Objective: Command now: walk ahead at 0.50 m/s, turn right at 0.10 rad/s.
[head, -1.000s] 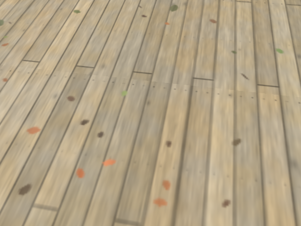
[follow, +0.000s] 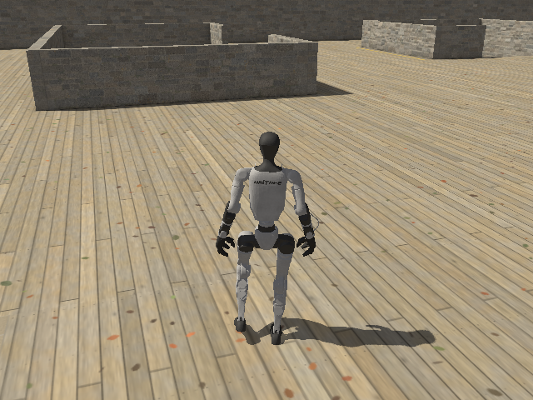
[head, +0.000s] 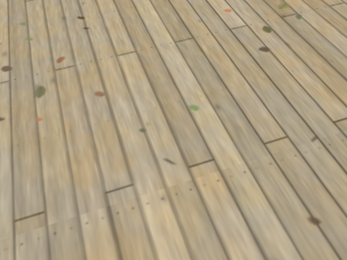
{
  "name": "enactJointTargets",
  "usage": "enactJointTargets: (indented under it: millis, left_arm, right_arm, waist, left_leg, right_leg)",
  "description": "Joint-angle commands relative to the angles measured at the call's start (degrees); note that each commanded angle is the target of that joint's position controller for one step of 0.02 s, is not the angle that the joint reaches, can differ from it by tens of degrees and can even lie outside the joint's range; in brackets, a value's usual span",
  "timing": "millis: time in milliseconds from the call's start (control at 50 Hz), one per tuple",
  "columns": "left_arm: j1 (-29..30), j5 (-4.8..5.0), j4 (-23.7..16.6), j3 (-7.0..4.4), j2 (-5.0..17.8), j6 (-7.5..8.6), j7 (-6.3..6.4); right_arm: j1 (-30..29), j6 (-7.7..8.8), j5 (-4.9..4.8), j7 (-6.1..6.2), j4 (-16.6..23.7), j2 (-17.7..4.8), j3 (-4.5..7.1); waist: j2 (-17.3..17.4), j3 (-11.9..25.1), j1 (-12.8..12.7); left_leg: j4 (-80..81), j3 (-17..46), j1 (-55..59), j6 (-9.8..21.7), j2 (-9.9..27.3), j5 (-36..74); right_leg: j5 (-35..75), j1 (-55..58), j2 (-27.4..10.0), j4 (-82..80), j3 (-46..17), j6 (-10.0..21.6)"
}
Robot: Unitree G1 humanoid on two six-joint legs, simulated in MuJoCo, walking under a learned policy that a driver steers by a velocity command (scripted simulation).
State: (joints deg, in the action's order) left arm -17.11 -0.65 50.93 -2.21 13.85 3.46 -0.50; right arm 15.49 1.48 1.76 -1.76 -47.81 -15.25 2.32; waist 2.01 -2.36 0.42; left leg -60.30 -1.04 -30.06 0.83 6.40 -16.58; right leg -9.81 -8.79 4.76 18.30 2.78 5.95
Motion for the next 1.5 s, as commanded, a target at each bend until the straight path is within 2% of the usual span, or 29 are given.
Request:
enactJointTargets:
  millis: [20, 220, 280, 320, 340, 360, 380, 400, 420, 460, 540, 720, 780, 820, 840, 860, 880, 920, 940, 980, 1100, 1240, 1280, 1300, 1320, 1340, 1380, 1420, 1500]
  left_arm:
    - [-1.3, 0.40, -1.5, -1.60, 7.2, 1.58, 0.10]
    - [-8.3, -0.87, 3.6, -1.12, 7.2, 2.02, 1.06]
    - [-6.7, -1.19, 4.0, -1.16, 8.6, 1.94, 1.76]
    - [-5.7, -1.43, 3.9, -1.53, 10.2, 1.22, 1.98]
    - [-5.1, -1.14, 2.8, -1.32, 10.1, 1.17, 2.13]
    - [-7.6, 0.58, -0.4, -0.36, 5.9, 1.70, 1.36]
    - [-5.8, -0.58, -1.1, -0.92, 7.4, 2.25, 0.85]
    - [-1.6, -1.00, -2.4, -0.89, 7.5, 2.59, 0.42]
    - [0.6, -0.73, -3.2, -0.59, 7.2, 3.13, 0.21]
    - [0.9, -1.70, -3.8, -0.47, 6.2, 1.92, 0.27]
    - [2.7, -2.26, -5.5, -0.02, 4.5, -0.81, -0.17]
    - [20.2, -1.10, -12.4, 0.81, 4.7, -0.13, -0.74]
    - [16.1, -0.87, -12.0, 0.53, 6.2, 0.94, -0.02]
    - [6.5, -1.18, -9.6, -0.33, 8.6, 2.13, 0.97]
    - [-0.9, -2.08, -9.0, -1.11, 12.1, 2.96, 1.71]
    - [-2.5, -2.61, -10.1, -2.06, 17.1, 2.16, 1.99]
    - [-2.7, -0.51, -10.1, -2.29, 14.7, 0.80, 1.53]
    - [4.0, -0.17, -11.5, 0.02, 5.8, 0.22, 1.53]
    - [5.7, -0.45, -11.6, 0.40, 4.9, 0.00, 1.81]
    - [6.0, -0.47, -11.0, -0.05, 6.4, -0.17, 2.07]
    - [6.0, -0.90, -10.6, -0.95, 7.6, -0.77, 2.04]
    - [4.1, -0.63, -9.0, -2.23, 10.7, -3.07, 0.89]
    - [2.0, -0.74, -8.1, -1.89, 9.0, -4.04, 0.73]
    - [-1.4, -1.44, -9.2, -0.61, 3.6, -4.38, 0.16]
    - [0.8, -0.52, -9.8, -0.39, 3.9, -5.77, 1.14]
    - [2.4, -0.06, -9.4, -0.98, 6.3, -6.67, 1.27]
    - [0.8, 0.24, -7.3, -1.29, 6.1, -6.57, 0.86]
    - [-1.5, -0.69, -5.2, -1.70, 6.6, -6.27, 0.81]
    - [0.8, 0.05, -4.6, -0.70, 3.7, -6.35, 1.18]
  right_arm:
    - [0.5, -0.46, 0.32, -0.41, 2.5, -3.3, 0.97]
    - [-14.0, 0.40, -0.40, -0.72, 7.1, -2.6, 0.12]
    - [-11.2, 0.75, -0.03, -0.42, 6.7, -3.0, 0.46]
    - [0.1, 1.26, 0.39, 0.07, 3.3, -4.8, 1.62]
    - [9.3, 1.61, 1.24, 0.48, 0.7, -7.7, 2.83]
    - [14.4, 1.43, 1.54, 1.15, 0.6, -15.7, 5.26]
    - [11.3, 0.97, -0.83, 0.57, 0.4, -15.0, 5.02]
    - [7.0, 0.67, -1.79, 0.53, 0.8, -13.6, 4.81]
    - [4.1, 0.55, -1.59, 0.60, 1.3, -10.0, 3.97]
    - [1.1, 0.67, -1.76, 0.98, 1.2, -6.5, 2.91]
    - [3.3, 1.99, -1.86, 1.10, 0.7, -8.5, 3.37]
    - [10.9, 1.13, -1.24, 1.79, 0.4, -9.3, 4.00]
    - [9.0, 0.58, -0.78, 2.50, 1.4, -10.0, 4.24]
    - [5.4, 1.01, -1.58, 2.45, 2.6, -10.6, 4.38]
    - [5.1, 1.61, -2.58, 2.13, 4.4, -8.0, 3.67]
    - [13.2, 1.30, -4.52, 2.83, 5.7, -1.9, 2.42]
    - [16.5, 0.14, -2.32, 3.64, 4.4, -7.5, 3.32]
    - [9.5, -1.33, -0.82, 3.00, 3.8, -8.2, 3.67]
    - [7.4, -2.04, -0.61, 2.24, 4.3, -7.4, 3.70]
    - [7.3, -3.70, -0.33, 0.96, 4.6, -6.2, 3.50]
    - [1.6, -5.48, -0.30, -0.03, 7.8, -4.6, 2.67]
    - [-2.0, -4.83, -0.51, 0.12, 9.4, -3.7, 1.16]
    - [-0.5, -3.38, 0.01, 0.65, 8.7, -4.7, 0.99]
    - [-0.6, -2.54, 0.77, 1.29, 10.0, -8.8, 1.26]
    - [-2.2, -2.37, -0.05, 1.79, 10.6, -12.5, 2.14]
    - [-2.1, -2.25, -0.12, 1.94, 9.5, -9.5, 1.57]
    - [-7.5, -2.23, -0.15, 2.16, 9.3, -5.7, 0.16]
    - [-7.5, -1.78, -0.72, 2.76, 9.0, -4.7, -0.21]
    - [-5.7, -1.34, -0.80, 2.96, 6.7, -4.2, -0.46]
  waist:
    - [-5.0, -0.6, 0.6]
    - [-4.6, -4.5, -3.3]
    - [-5.7, -2.2, -1.3]
    - [-5.9, 4.8, 3.6]
    - [-4.1, 9.9, 7.5]
    - [8.2, 16.7, 7.1]
    - [8.3, 19.2, 4.9]
    - [3.5, 11.4, 3.4]
    - [-1.1, 5.6, 2.5]
    - [-2.4, 0.9, -1.2]
    - [-0.1, 1.7, -1.9]
    - [1.8, 0.2, 4.6]
    - [3.0, 2.0, 2.5]
    - [1.9, 5.8, -2.8]
    - [-2.3, 12.4, -5.4]
    - [-15.0, 21.3, -2.0]
    - [-12.8, 24.7, -1.1]
    - [-5.7, 12.4, -0.4]
    - [-7.7, 9.4, 0.1]
    - [-10.7, 6.8, 1.1]
    - [-10.5, 6.8, 1.4]
    - [-11.1, 6.2, 0.1]
    - [-4.9, 5.3, 0.9]
    - [10.8, 6.9, -1.3]
    - [13.7, 3.6, 0.5]
    - [9.2, 1.9, 0.5]
    - [7.6, 0.7, -2.5]
    - [6.9, 3.6, -2.5]
    - [5.3, 4.7, -0.8]
  left_leg:
    - [3.6, 0.1, -5.4, -1.2, 1.5, 6.3]
    - [23.2, -1.4, -7.7, 2.6, -2.7, 14.8]
    - [26.1, -5.0, -0.7, 5.9, -6.6, 8.3]
    - [29.7, -7.1, 12.2, 8.4, -11.0, 5.5]
    - [31.5, -1.0, 26.4, 11.1, -7.6, 6.0]
    - [33.8, 26.4, 43.7, 19.7, 8.7, 5.3]
    - [42.3, 44.7, 47.0, 22.8, 13.7, 11.7]
    - [42.5, 36.1, 40.6, 21.2, 11.9, 8.8]
    - [44.0, 29.7, 32.5, 19.3, 10.2, 11.2]
    - [46.6, 21.5, 21.7, 15.6, 4.7, 17.3]
    - [48.8, 16.4, 17.1, 15.6, 0.9, 21.4]
    - [43.8, 18.5, 25.8, 11.7, -0.8, 28.8]
    - [35.9, 19.7, 25.8, 8.0, -1.5, 40.4]
    - [24.9, 19.4, 23.2, 4.8, -5.3, 42.3]
    - [12.2, 17.1, 16.4, 2.9, -8.1, 29.1]
    - [-4.7, 8.3, 2.7, 1.5, -16.4, -18.6]
    - [-12.2, 6.7, 0.6, 1.8, -13.5, -21.9]
    - [-12.3, 6.0, -1.3, 0.4, -9.4, -13.6]
    - [-10.6, 5.7, -1.2, -0.6, -8.1, -11.3]
    - [-9.8, 4.2, 1.5, -2.0, -8.0, -8.3]
    - [0.2, 2.1, 2.9, -2.3, -6.1, -3.3]
    - [24.1, -2.0, 15.4, 0.4, -7.8, -3.0]
    - [39.4, 2.6, 23.8, 1.7, -5.9, 4.5]
    - [45.9, 21.9, 27.7, 3.6, 10.5, 12.6]
    - [46.9, 26.5, 16.7, 11.2, 16.3, 18.2]
    - [46.3, 22.7, 14.7, 12.7, 13.0, 18.1]
    - [46.4, 14.7, 15.2, 9.8, 6.3, 18.0]
    - [43.9, 11.0, 19.4, 9.5, 4.3, 28.5]
    - [42.0, 10.7, 22.3, 9.8, 4.4, 26.8]
  right_leg:
    - [11.6, 1.4, -15.0, -12.3, -11.5, 7.9]
    - [21.9, 13.4, -17.1, -11.4, -2.3, 4.5]
    - [43.5, 16.7, -17.6, -2.6, 1.3, 2.6]
    - [54.7, 16.2, -16.3, 15.6, 4.1, 1.1]
    - [43.7, 6.4, -14.9, 29.8, 5.3, -0.3]
    - [14.5, -15.0, -5.6, 53.9, 7.3, -3.4]
    - [-18.1, -26.3, 0.0, 62.9, -3.3, -3.4]
    - [-13.8, -30.5, -4.5, 63.3, -7.1, -3.0]
    - [-9.3, -30.2, -7.0, 59.1, -6.3, -3.1]
    - [-7.8, -24.9, -9.7, 50.7, -6.0, -4.5]
    - [-4.6, -23.0, -9.8, 42.2, -3.8, -7.7]
    - [8.3, -26.4, -6.6, 19.0, -3.2, -9.2]
    - [5.1, -17.0, -3.5, 12.9, -4.1, -7.2]
    - [10.4, -3.3, -3.3, 4.8, -4.4, -5.0]
    - [18.4, 10.4, -13.4, 5.4, -11.9, -2.4]
    - [46.0, 25.4, -33.2, 9.5, -29.9, 4.7]
    - [50.7, 22.2, -34.1, 10.4, -35.6, 8.5]
    - [40.3, 9.8, -26.3, 6.2, -21.1, 5.8]
    - [36.7, 6.0, -23.2, 4.2, -16.2, 4.1]
    - [36.7, 0.1, -20.5, 1.6, -10.2, 4.2]
    - [24.2, -4.1, -21.5, -1.6, -3.9, 5.9]
    - [8.1, -6.4, -21.0, 2.5, -3.0, 4.0]
    - [1.6, -11.1, -18.0, 8.9, -0.7, -1.4]
    - [-15.9, -16.8, -12.3, 22.5, 5.0, -6.0]
    - [-25.0, -17.6, -6.5, 26.3, 1.2, -6.8]
    - [-22.1, -15.1, -7.8, 29.9, -2.5, -6.8]
    - [-15.7, -14.4, -7.1, 30.0, -3.0, -6.6]
    - [-13.7, -13.0, -6.3, 31.0, -2.3, -6.8]
    - [-14.1, -9.4, -5.8, 22.1, -2.5, -7.3]
